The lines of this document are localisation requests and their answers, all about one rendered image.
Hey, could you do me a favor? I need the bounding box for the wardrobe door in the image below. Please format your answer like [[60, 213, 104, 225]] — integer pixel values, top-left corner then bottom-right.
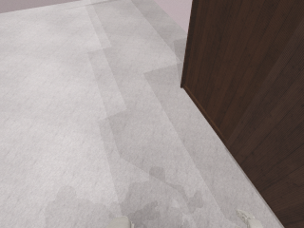
[[185, 0, 304, 141], [226, 16, 304, 228]]

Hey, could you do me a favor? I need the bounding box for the robot right hand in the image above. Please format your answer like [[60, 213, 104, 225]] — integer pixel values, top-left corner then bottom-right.
[[236, 209, 263, 228]]

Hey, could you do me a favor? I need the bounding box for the robot left thigh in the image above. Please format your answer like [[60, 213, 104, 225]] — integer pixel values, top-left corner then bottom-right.
[[106, 217, 135, 228]]

